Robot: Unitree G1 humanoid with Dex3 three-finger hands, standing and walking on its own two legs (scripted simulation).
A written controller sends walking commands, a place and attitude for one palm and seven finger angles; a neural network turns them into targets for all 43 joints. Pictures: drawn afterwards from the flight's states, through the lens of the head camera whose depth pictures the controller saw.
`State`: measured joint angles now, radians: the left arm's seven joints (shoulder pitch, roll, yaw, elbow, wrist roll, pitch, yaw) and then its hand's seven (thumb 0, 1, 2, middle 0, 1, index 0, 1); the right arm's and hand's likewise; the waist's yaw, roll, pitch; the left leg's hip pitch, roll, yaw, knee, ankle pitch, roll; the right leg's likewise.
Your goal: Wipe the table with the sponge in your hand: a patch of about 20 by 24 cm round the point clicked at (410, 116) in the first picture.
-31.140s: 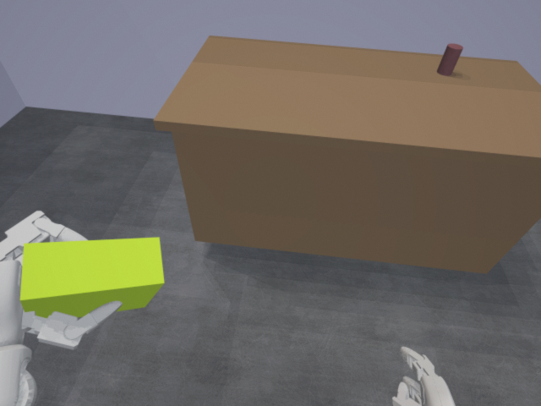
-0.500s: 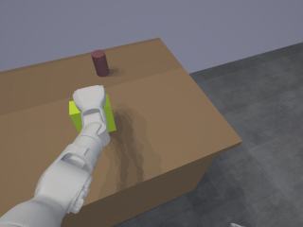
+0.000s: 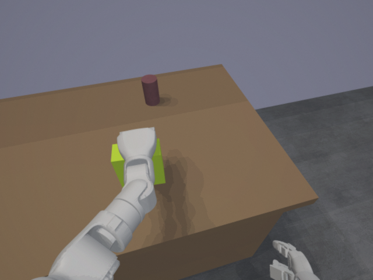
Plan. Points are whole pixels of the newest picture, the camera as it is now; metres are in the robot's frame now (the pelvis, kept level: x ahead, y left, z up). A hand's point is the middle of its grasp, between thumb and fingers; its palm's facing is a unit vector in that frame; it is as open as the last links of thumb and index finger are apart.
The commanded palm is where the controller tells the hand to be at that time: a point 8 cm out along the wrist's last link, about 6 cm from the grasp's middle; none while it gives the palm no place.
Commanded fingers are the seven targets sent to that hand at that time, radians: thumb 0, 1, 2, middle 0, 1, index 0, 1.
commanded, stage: wipe back along the third lane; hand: left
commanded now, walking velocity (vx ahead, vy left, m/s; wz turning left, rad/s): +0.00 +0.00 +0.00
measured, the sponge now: (141, 169) +0.38 +0.17 -0.01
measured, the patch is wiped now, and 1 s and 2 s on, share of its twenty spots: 0.95 0.95 0.95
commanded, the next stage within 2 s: slide back across to the middle lane in 1.06 s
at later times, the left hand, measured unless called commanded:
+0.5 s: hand (145, 174) +0.33 +0.14 +0.04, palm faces -0.01 -0.03 -1.00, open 9.6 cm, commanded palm +0.28 +0.12 +0.07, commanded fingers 0.00 0.10 1.30 -1.20 -1.60 -1.20 -1.60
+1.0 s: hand (148, 183) +0.31 +0.13 +0.04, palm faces -0.01 -0.05 -1.00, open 9.5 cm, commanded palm +0.27 +0.11 +0.07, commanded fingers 0.00 0.10 1.30 -1.20 -1.60 -1.20 -1.60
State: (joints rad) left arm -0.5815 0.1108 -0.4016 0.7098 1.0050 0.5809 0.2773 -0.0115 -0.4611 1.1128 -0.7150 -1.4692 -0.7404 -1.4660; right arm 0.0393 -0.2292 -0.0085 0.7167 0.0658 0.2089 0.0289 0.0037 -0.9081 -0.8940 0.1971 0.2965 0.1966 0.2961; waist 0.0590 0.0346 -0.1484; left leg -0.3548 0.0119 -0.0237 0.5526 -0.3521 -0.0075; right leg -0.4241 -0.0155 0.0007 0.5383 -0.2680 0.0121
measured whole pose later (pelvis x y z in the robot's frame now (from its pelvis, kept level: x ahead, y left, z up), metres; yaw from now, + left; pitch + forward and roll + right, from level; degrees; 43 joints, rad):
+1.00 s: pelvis -0.02 -0.02 +0.00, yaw -1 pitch +4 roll +1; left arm -0.33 0.12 -0.47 0.43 1.03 0.61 0.23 0.02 -0.46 1.11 -0.73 -1.46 -0.76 -1.45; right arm 0.01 -0.25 0.00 0.69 0.09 0.20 0.05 0.01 -0.91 -0.89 0.20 0.30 0.19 0.30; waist 0.09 0.06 -0.12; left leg -0.27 0.02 -0.02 0.54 -0.33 -0.03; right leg -0.37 0.00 0.01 0.57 -0.27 -0.01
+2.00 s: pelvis -0.02 -0.01 +0.00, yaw -2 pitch +1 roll +1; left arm -0.11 0.25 -0.30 0.19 1.02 0.50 0.17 -0.01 -0.48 1.10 -0.75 -1.43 -0.78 -1.42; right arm 0.03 -0.25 0.02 0.68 0.08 0.12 0.01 0.01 -0.91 -0.89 0.20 0.30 0.20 0.30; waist 0.09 0.06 -0.07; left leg -0.20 0.02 0.00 0.49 -0.31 -0.02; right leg -0.30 0.00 0.03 0.52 -0.25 0.00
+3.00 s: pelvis -0.05 -0.02 +0.00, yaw -1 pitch +10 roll +1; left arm -0.67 0.39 -0.12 0.92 1.02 0.25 0.22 0.01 -0.52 1.12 -0.80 -1.38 -0.82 -1.38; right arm 0.19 -0.27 -0.01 0.75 0.07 0.07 -0.07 0.00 -0.91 -0.89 0.20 0.30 0.20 0.30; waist -0.01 0.04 -0.09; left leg -0.46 0.02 -0.02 0.57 -0.28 -0.03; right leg -0.55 0.00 0.01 0.57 -0.20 -0.01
